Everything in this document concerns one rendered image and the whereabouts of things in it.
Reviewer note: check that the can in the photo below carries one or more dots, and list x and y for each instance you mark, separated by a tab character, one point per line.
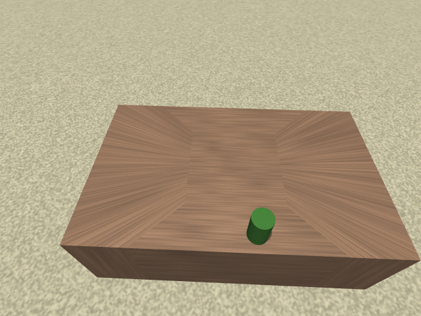
260	225

